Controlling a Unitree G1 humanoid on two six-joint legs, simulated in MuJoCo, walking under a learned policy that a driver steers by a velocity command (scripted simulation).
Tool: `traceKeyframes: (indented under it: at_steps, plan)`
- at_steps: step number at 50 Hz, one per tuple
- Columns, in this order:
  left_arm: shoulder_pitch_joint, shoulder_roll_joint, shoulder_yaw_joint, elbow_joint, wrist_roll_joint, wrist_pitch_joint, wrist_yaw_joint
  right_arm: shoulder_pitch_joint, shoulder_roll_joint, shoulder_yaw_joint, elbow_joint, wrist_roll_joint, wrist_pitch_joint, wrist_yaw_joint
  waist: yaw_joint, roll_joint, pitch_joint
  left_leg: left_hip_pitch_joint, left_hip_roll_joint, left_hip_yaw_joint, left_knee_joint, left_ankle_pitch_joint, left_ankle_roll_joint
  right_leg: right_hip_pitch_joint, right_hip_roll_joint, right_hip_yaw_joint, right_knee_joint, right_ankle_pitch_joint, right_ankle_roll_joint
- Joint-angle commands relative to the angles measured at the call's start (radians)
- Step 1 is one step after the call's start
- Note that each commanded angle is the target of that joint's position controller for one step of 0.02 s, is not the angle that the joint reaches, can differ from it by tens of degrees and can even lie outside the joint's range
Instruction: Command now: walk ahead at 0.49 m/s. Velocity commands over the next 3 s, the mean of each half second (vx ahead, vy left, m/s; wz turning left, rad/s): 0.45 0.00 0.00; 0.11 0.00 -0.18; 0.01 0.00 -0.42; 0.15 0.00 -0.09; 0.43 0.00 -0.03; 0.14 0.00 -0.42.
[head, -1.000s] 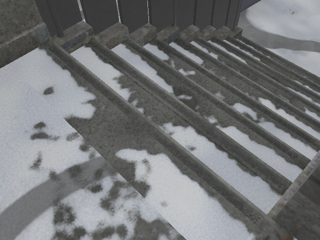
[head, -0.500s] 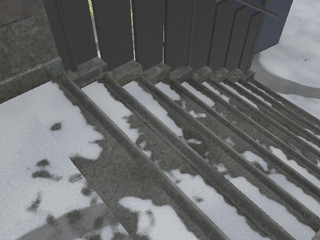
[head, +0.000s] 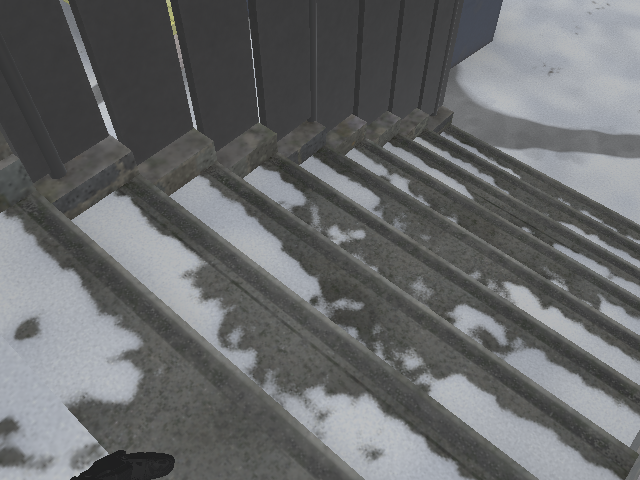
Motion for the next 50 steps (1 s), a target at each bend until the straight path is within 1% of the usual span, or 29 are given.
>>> traceKeyframes:
  at_steps: [1, 2, 3, 4, 5, 7, 9, 10, 11, 12, 17, 18, 20, 21, 22, 26, 27, 28, 29, 30, 31, 32, 33, 35, 36, 39, 42, 46, 50]
  plan:
    - [0.253, 0.118, 0.045, 0.035, 0.011, -0.026, 0.024, -0.032, -0.215, -0.055, -0.043, -0.006, 0.009, -0.003, 0.176, 0.076, -0.091, -0.081, 0.263, -0.059, 0.351, 1.05, 0.067, 0.31, 0.077, -0.017, -0.073, -0.036, -0.072]
    - [0.41, 0.174, 0.063, 0.078, 0.032, -0.038, 0.039, -0.01, -0.216, -0.056, -0.06, 0.0, 0.013, -0.006, 0.222, 0.006, -0.193, -0.199, 0.219, -0.032, 0.621, 0.866, 0.054, 0.534, -0.017, 0.079, -0.116, -0.043, -0.11]
    - [0.48, 0.297, 0.095, 0.072, 0.043, -0.04, 0.046, 0.155, -0.093, -0.032, -0.085, 0.036, 0.016, 0.006, 0.155, -0.215, -0.382, -0.516, 0.066, 0.019, 1.046, 0.295, 0.017, 0.85, -0.348, 0.545, -0.134, -0.089, -0.239]
    - [0.464, 0.251, 0.09, 0.07, -0.012, -0.028, 0.036, 0.153, -0.15, -0.053, -0.048, 0.016, 0.022, 0.0, 0.169, -0.165, -0.427, -0.66, -0.03, -0.087, 1.231, -0.185, 0.021, 0.851, -0.399, 0.78, -0.248, -0.086, -0.281]
    - [0.363, 0.217, 0.081, 0.064, -0.029, -0.025, 0.035, 0.04, -0.164, -0.063, -0.077, 0.004, 0.022, -0.005, 0.134, -0.083, -0.246, -0.741, 0.036, -0.139, 1.266, -0.097, 0.031, 0.712, -0.332, 0.605, -0.253, -0.117, -0.239]
    - [0.251, 0.123, 0.053, 0.069, -0.018, -0.037, 0.032, -0.083, -0.134, -0.05, -0.103, 0.004, 0.014, -0.005, 0.088, 0.013, -0.071, -0.733, 0.111, -0.11, 1.129, 0.019, 0.029, 0.489, -0.254, 0.393, -0.322, 0.021, -0.182]
    - [0.254, 0.109, 0.049, 0.102, -0.018, -0.051, 0.033, -0.05, -0.119, -0.05, -0.085, -0.013, 0.042, 0.004, 0.035, -0.02, -0.05, -0.632, 0.14, -0.111, 1.024, 0.041, 0.013, 0.377, -0.196, 0.279, -0.352, 0.122, -0.144]
    - [0.301, 0.11, 0.052, 0.125, -0.039, -0.077, 0.041, -0.033, -0.098, -0.046, -0.075, -0.013, 0.061, 0.009, 0.025, -0.03, -0.067, -0.618, 0.14, -0.108, 1.008, 0.072, 0.015, 0.375, -0.183, 0.26, -0.35, 0.17, -0.124]
    - [0.301, 0.103, 0.043, 0.13, -0.016, -0.069, 0.029, -0.08, -0.105, -0.046, -0.08, -0.016, 0.07, 0.01, 0.043, -0.004, -0.049, -0.662, 0.149, -0.095, 0.977, 0.122, 0.006, 0.384, -0.181, 0.26, -0.425, 0.081, -0.162]
    - [0.315, 0.12, 0.049, 0.143, -0.018, -0.065, 0.026, -0.13, -0.102, -0.045, -0.097, -0.017, 0.077, 0.012, 0.042, -0.014, -0.026, -0.709, 0.166, -0.091, 0.936, 0.161, -0.001, 0.394, -0.182, 0.258, -0.465, 0.015, -0.172]
    - [0.425, 0.123, 0.046, 0.191, -0.029, -0.039, 0.032, -0.319, -0.099, -0.031, -0.117, 0.005, 0.065, 0.019, 0.084, 0.018, 0.027, -0.85, 0.199, -0.073, 0.724, 0.297, -0.034, 0.493, -0.171, 0.19, -0.514, -0.026, -0.161]
    - [0.438, 0.127, 0.049, 0.19, -0.032, -0.043, 0.041, -0.338, -0.12, -0.04, -0.111, 0.01, 0.062, 0.013, 0.08, 0.019, 0.039, -0.836, 0.184, -0.064, 0.685, 0.319, -0.031, 0.488, -0.156, 0.172, -0.496, 0.039, -0.141]
    - [0.421, 0.11, 0.04, 0.194, -0.058, -0.06, 0.045, -0.422, -0.101, -0.03, -0.15, 0.01, 0.058, 0.003, 0.078, -0.024, 0.076, -0.78, 0.164, -0.02, 0.54, 0.407, -0.036, 0.448, -0.126, 0.111, -0.471, 0.302, -0.11]
    - [0.408, 0.118, 0.041, 0.195, -0.058, -0.063, 0.044, -0.407, -0.083, -0.025, -0.142, 0.01, 0.053, 0.009, 0.07, -0.088, 0.042, -0.736, 0.149, -0.01, 0.494, 0.414, -0.042, 0.472, -0.104, 0.073, -0.408, 0.472, -0.083]
    - [0.441, 0.111, 0.04, 0.213, -0.059, -0.071, 0.053, -0.413, -0.082, -0.02, -0.146, -0.006, 0.048, 0.013, 0.091, -0.078, 0.009, -0.702, 0.118, 0.021, 0.462, 0.431, -0.037, 0.493, -0.097, 0.044, -0.368, 0.569, -0.072]
    - [0.451, 0.112, 0.036, 0.23, -0.036, -0.047, 0.07, -0.436, -0.08, -0.019, -0.163, -0.014, 0.022, 0.014, 0.112, -0.082, -0.024, -0.62, 0.061, 0.036, 0.352, 0.351, -0.011, 0.569, -0.115, 0.065, -0.226, 0.656, -0.085]
    - [0.414, 0.108, 0.032, 0.217, -0.019, -0.037, 0.07, -0.385, -0.101, -0.027, -0.147, -0.006, 0.017, 0.007, 0.085, -0.074, -0.031, -0.556, 0.05, 0.022, 0.294, 0.341, 0.01, 0.583, -0.121, 0.092, -0.184, 0.694, -0.082]
    - [0.377, 0.107, 0.029, 0.212, -0.02, -0.024, 0.069, -0.281, -0.099, -0.028, -0.111, -0.009, 0.012, 0.002, 0.034, -0.068, -0.076, -0.424, 0.035, 0.028, 0.249, 0.395, 0.031, 0.572, -0.111, 0.086, -0.095, 0.726, -0.063]
    - [0.384, 0.101, 0.025, 0.199, -0.03, -0.02, 0.07, -0.168, -0.15, -0.038, -0.084, -0.021, -0.002, -0.007, 0.001, -0.006, -0.146, -0.231, 0.12, -0.039, 0.23, 0.74, 0.058, 0.494, -0.066, 0.064, 0.05, 0.555, -0.032]
    - [0.464, 0.059, 0.013, 0.173, -0.064, -0.024, 0.071, -0.083, -0.208, -0.05, -0.07, -0.033, 0.001, -0.019, 0.001, 0.149, -0.296, 0.077, 0.367, -0.234, 0.342, 1.231, 0.162, 0.295, -0.008, 0.033, 0.319, 0.011, -0.001]
    - [0.589, 0.041, 0.013, 0.223, -0.082, -0.004, 0.071, -0.094, -0.177, -0.042, -0.066, 0.017, 0.014, -0.009, 0.02, 0.231, -0.457, 0.129, 0.501, -0.399, 0.343, 1.38, 0.313, 0.233, 0.106, 0.083, 0.512, -0.624, 0.022]
    - [0.552, 0.095, 0.032, 0.242, -0.049, 0.018, 0.075, -0.151, -0.15, -0.034, -0.077, 0.046, 0.022, -0.002, 0.038, 0.133, -0.371, -0.012, 0.464, -0.383, 0.265, 1.124, 0.299, 0.207, 0.076, 0.169, 0.545, -0.611, 0.032]
    - [0.477, 0.094, 0.035, 0.229, -0.033, 0.026, 0.072, -0.243, -0.109, -0.019, -0.09, 0.039, 0.029, -0.004, 0.061, 0.102, -0.239, -0.149, 0.422, -0.335, 0.189, 0.902, 0.263, 0.184, 0.054, 0.166, 0.518, -0.576, 0.041]
    - [0.397, 0.068, 0.031, 0.22, -0.019, 0.053, 0.064, -0.343, -0.072, -0.002, -0.104, 0.019, 0.042, -0.019, 0.102, 0.098, -0.107, -0.364, 0.344, -0.234, 0.071, 0.598, 0.189, 0.249, 0.016, 0.145, 0.388, -0.475, 0.062]
    - [0.407, 0.052, 0.027, 0.23, -0.002, 0.08, 0.054, -0.353, -0.081, -0.005, -0.106, 0.011, 0.046, -0.03, 0.106, 0.116, -0.108, -0.436, 0.312, -0.182, 0.042, 0.522, 0.167, 0.321, 0.037, 0.104, 0.388, -0.433, 0.076]
    - [0.365, 0.055, 0.035, 0.208, -0.013, 0.108, 0.042, -0.4, -0.128, -0.025, -0.149, 0.001, 0.046, -0.04, 0.114, 0.127, -0.142, -0.516, 0.286, -0.109, 0.006, 0.346, 0.182, 0.358, 0.062, 0.052, 0.493, -0.312, 0.092]
    - [0.276, 0.096, 0.054, 0.158, -0.008, 0.116, 0.043, -0.387, -0.136, -0.039, -0.171, 0.007, 0.058, -0.047, 0.093, 0.112, -0.117, -0.501, 0.323, -0.112, 0.016, 0.264, 0.218, 0.254, 0.05, 0.053, 0.58, -0.32, 0.093]
    - [0.21, 0.091, 0.056, 0.088, -0.006, 0.131, 0.035, -0.334, -0.137, -0.05, -0.163, 0.009, 0.078, -0.058, 0.074, 0.135, -0.076, -0.409, 0.371, -0.134, 0.038, 0.188, 0.218, 0.14, 0.016, 0.078, 0.467, -0.438, 0.082]
    - [0.207, 0.077, 0.043, 0.04, -0.022, 0.136, 0.017, -0.379, -0.173, -0.067, -0.197, 0.007, 0.107, -0.036, 0.065, 0.157, -0.137, -0.42, 0.381, -0.101, 0.066, 0.194, 0.192, 0.276, 0.018, 0.029, 0.306, -0.458, 0.051]
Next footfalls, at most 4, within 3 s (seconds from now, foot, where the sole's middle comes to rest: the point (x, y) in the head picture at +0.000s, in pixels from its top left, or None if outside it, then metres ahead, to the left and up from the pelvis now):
0.04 right None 0.20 -0.09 -0.76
0.58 left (278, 479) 0.45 0.08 -0.76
1.10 right None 0.28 -0.09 -0.76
1.62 left None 0.36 0.07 -0.76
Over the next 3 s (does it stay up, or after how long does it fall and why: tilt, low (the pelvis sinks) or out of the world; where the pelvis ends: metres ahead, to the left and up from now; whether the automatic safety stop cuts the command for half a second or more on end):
stays up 0.73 -0.08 -0.21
